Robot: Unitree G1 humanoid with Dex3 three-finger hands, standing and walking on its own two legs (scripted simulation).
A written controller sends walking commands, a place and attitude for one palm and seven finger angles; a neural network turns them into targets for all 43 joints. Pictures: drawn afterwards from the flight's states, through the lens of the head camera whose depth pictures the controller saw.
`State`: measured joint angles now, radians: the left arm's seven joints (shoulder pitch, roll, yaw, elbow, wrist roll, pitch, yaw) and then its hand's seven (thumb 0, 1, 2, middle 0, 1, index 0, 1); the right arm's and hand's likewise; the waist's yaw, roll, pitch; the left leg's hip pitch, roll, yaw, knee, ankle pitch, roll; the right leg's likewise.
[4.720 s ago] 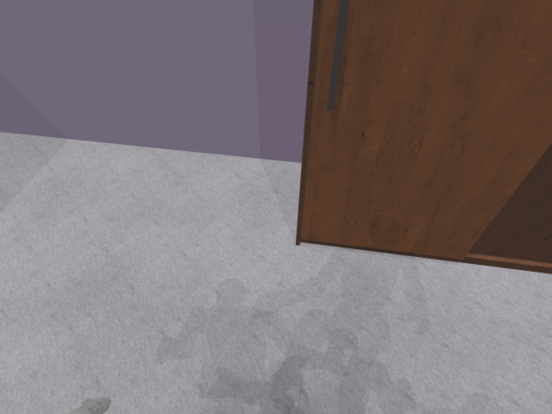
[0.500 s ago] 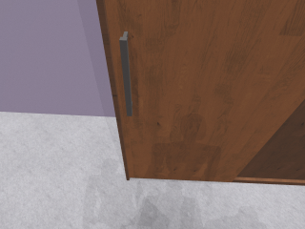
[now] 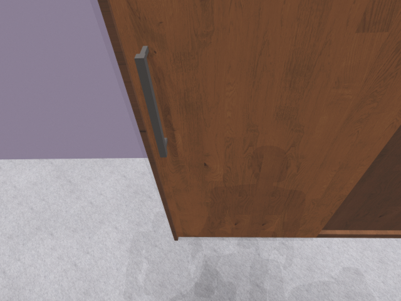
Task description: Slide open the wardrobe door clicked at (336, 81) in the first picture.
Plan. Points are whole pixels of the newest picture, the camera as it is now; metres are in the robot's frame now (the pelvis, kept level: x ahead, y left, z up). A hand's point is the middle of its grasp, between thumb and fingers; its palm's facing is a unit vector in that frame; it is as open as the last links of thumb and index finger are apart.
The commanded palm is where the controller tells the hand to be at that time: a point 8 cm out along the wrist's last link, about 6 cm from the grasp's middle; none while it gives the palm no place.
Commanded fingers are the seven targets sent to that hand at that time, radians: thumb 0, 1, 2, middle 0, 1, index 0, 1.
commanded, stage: look again from close up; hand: left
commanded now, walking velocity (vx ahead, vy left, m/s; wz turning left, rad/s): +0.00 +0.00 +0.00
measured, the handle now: (155, 109) +0.51 +0.14 +0.11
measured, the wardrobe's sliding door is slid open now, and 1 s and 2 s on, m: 0.00 0.00 0.00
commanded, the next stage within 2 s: raise the hand with hooked fingers in 0.72 s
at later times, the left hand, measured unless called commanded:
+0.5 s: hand out of the picture +0.03 +0.15 -0.17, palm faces +0.04 -0.97 -0.22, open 7.4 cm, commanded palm none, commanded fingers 0.00 0.90 0.90 -0.20 -0.30 -0.20 -0.30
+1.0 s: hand (121, 283) +0.16 +0.17 -0.03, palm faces +0.29 -0.95 -0.10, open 7.5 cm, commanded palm +0.10 +0.21 -0.04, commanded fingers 0.00 0.67 0.80 -0.22 -0.45 -0.22 -0.45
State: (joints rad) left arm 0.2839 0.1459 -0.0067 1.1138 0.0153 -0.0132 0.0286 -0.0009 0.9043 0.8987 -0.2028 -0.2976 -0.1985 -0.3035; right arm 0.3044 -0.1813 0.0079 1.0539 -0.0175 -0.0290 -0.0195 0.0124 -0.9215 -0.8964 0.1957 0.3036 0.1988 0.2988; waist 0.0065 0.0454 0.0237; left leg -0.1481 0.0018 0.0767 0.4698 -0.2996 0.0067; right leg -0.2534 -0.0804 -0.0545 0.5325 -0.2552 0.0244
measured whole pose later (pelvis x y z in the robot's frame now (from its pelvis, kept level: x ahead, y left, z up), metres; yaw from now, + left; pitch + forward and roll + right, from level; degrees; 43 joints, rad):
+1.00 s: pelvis -0.02 -0.02 -0.01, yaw +2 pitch +1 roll +1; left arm 0.41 0.14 0.07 0.22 -0.17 -0.19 0.06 0.01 0.87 0.87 -0.21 -0.33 -0.20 -0.34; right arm 0.30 -0.23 -0.02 0.84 0.03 -0.27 -0.07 0.02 -0.91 -0.90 0.20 0.30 0.20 0.30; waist -0.01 0.03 -0.01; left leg -0.28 0.03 0.02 0.59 -0.32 -0.02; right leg -0.35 -0.06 -0.10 0.62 -0.28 -0.01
